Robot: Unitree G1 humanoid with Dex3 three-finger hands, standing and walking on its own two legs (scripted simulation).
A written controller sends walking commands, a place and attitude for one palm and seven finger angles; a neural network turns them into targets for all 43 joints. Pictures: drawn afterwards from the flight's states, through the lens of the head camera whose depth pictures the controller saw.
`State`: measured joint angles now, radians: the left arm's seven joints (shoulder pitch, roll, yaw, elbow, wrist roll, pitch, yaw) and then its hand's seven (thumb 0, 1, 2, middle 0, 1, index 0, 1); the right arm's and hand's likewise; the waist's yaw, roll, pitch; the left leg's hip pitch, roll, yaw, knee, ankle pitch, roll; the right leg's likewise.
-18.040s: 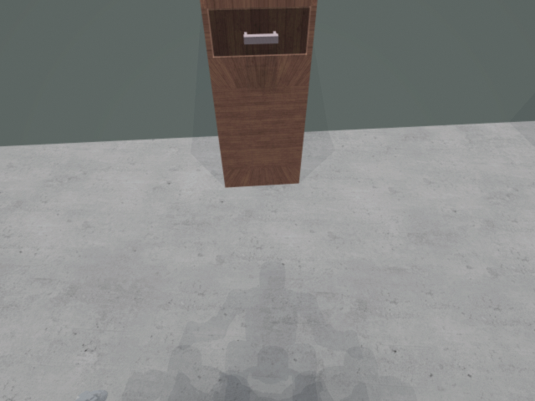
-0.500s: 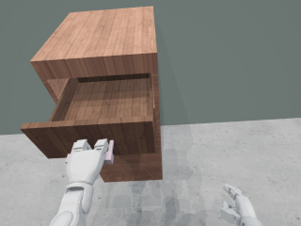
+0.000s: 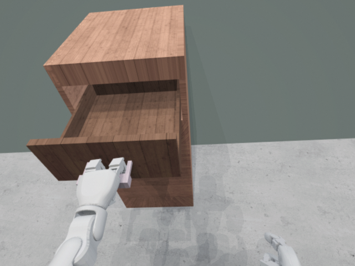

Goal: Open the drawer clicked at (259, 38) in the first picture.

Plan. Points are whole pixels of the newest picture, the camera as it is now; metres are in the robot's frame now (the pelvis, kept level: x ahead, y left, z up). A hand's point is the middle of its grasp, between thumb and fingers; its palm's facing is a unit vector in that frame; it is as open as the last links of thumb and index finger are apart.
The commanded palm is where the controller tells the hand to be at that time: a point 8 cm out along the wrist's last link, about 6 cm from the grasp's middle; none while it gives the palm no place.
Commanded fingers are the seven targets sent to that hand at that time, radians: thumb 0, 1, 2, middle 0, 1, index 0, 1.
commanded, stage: pull the drawer open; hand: left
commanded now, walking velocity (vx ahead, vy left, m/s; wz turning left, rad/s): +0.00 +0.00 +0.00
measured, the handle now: (106, 173) +0.32 +0.21 +0.04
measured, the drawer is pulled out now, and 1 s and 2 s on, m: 0.24 0.30 0.30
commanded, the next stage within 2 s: open the thumb to release the handle in 0.68 s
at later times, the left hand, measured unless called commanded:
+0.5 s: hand (102, 223) +0.21 +0.19 +0.02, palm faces +0.03 -0.16 -0.99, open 5.8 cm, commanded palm +0.16 +0.19 +0.07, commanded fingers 0.00 0.90 0.90 -0.40 -1.35 -0.40 -1.35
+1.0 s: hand (99, 219) +0.22 +0.20 +0.02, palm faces +0.05 -0.13 -0.99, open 6.7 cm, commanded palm +0.19 +0.20 +0.07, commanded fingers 0.00 0.06 0.54 -0.34 -1.26 -0.34 -1.26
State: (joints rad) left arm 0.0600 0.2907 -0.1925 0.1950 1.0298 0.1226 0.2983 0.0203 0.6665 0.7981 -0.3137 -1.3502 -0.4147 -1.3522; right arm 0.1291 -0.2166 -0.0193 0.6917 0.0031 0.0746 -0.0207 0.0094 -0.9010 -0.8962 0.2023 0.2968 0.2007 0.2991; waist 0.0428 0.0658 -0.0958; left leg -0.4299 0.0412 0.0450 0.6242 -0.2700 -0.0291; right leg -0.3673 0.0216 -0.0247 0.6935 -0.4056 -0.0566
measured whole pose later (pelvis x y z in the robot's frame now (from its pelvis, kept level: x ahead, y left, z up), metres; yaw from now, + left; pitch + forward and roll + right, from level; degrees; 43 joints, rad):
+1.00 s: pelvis +0.00 +0.01 +0.00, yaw +0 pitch +3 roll +1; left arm 0.30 0.29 -0.24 -0.05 1.06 0.15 0.36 0.01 0.53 0.75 -0.36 -1.32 -0.39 -1.32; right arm 0.09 -0.22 -0.01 0.68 -0.01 0.07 0.00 0.01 -0.90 -0.90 0.20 0.30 0.20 0.30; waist 0.08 0.07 -0.08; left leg -0.44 0.04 0.04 0.69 -0.31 -0.02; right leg -0.36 0.02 -0.03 0.73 -0.43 -0.05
